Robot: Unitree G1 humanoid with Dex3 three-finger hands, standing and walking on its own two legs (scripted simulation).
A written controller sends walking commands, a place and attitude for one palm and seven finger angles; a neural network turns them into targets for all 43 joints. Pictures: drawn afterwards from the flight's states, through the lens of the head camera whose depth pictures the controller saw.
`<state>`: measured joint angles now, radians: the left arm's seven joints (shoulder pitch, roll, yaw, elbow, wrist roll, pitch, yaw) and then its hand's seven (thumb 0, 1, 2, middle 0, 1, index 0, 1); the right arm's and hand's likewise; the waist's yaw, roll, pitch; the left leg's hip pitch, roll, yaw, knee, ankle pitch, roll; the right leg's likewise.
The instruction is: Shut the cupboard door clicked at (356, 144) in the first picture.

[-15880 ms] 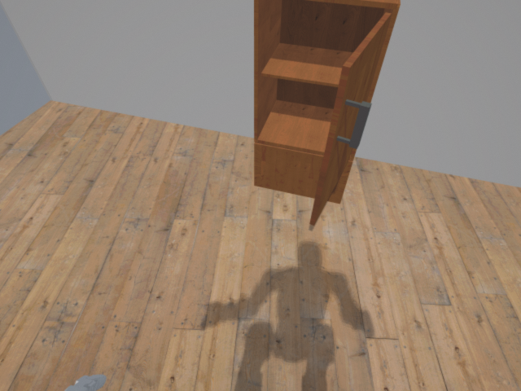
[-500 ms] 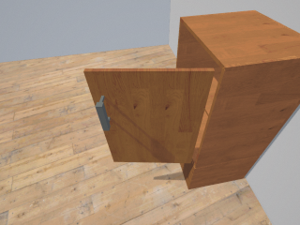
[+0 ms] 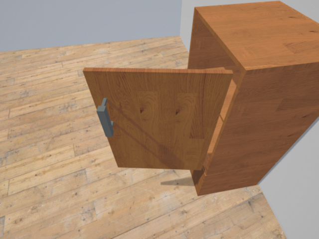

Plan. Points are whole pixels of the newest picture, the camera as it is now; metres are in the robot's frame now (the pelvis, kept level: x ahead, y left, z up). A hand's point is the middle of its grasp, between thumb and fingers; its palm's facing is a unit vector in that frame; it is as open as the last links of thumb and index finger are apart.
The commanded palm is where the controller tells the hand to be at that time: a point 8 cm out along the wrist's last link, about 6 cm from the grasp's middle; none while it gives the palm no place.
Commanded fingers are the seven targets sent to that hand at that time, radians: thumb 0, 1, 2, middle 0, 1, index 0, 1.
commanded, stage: come to a stop and stand still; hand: left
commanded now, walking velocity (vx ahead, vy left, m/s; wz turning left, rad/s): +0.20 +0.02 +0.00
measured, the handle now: (107, 117) +0.49 +0.22 -0.02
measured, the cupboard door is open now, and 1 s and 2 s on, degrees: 78 78 78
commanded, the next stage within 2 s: look again from close up in 0.98 s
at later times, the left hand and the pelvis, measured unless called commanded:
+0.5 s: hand out of the picture +0.04 +0.19 -0.17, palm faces +0.04 -0.97 -0.25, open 7.3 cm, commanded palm none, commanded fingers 0.00 0.90 0.90 -0.20 -0.30 -0.20 -0.30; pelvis +0.01 +0.00 +0.00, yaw +0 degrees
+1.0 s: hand out of the picture -0.04 +0.22 -0.17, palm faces +0.01 -0.97 -0.23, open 7.3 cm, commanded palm none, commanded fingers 0.00 0.90 0.90 -0.20 -0.30 -0.20 -0.30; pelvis -0.04 +0.03 +0.00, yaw +1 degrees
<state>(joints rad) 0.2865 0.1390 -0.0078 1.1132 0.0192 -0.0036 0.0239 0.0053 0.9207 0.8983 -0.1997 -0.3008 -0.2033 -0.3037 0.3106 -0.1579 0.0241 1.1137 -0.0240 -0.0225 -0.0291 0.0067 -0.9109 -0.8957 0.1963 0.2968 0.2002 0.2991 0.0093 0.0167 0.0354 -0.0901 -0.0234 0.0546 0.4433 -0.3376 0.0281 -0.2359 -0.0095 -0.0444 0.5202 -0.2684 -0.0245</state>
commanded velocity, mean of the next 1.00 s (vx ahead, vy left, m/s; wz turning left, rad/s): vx -0.04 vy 0.01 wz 0.00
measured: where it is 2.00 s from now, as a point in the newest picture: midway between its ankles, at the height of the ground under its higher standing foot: outside the picture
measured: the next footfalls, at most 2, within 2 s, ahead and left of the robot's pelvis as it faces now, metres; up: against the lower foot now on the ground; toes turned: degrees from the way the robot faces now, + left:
none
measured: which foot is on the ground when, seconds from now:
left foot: down 0.00-1.00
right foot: down 0.00-1.00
